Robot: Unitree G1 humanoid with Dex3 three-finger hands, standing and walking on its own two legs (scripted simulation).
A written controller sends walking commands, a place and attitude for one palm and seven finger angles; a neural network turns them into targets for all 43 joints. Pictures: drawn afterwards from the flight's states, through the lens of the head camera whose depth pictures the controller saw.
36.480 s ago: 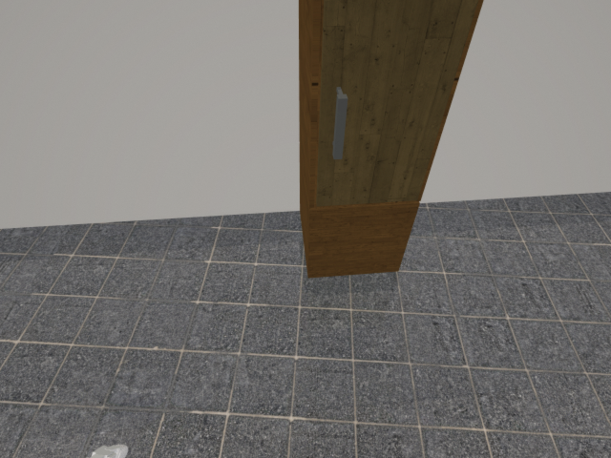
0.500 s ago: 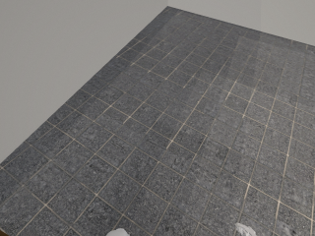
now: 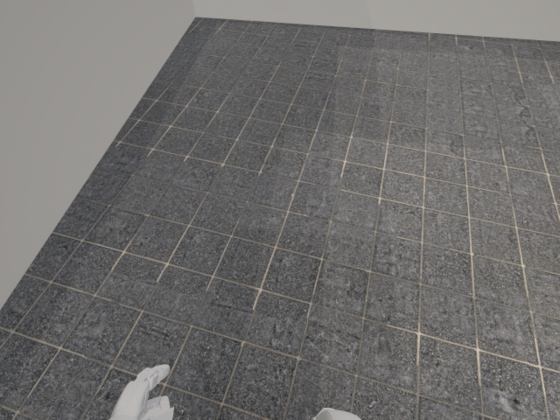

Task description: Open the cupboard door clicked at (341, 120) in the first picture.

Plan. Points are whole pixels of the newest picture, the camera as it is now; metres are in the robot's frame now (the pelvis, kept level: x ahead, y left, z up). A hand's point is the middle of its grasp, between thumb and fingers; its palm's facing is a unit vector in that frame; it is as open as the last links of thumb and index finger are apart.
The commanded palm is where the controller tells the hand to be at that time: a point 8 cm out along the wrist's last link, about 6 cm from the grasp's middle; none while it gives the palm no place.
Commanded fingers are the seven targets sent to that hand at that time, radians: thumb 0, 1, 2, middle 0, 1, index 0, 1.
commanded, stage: walk to a spot facing it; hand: left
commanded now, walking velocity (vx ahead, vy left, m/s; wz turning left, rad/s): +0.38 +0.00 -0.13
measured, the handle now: out of the picture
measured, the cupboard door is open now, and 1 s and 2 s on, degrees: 49 49 49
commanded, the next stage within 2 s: turn to face it in 0.44 s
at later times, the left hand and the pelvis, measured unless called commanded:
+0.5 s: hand (162, 414) +0.16 +0.19 -0.17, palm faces +0.02 -0.99 -0.15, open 7.3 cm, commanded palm none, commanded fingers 0.00 0.90 0.90 -0.20 -0.30 -0.20 -0.30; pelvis +0.23 +0.02 +0.00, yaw -5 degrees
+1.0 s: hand (194, 257) +0.45 +0.18 -0.16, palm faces +0.15 -0.98 -0.15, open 7.3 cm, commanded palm none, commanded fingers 0.00 0.90 0.90 -0.20 -0.30 -0.20 -0.30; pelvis +0.37 -0.01 +0.01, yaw +9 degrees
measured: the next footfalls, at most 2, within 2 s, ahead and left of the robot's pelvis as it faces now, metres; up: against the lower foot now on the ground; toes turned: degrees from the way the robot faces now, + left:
left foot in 0.42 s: +0.34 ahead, +0.14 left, +0.00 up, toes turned +4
right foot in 0.74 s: +0.42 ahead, -0.15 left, +0.00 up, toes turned -7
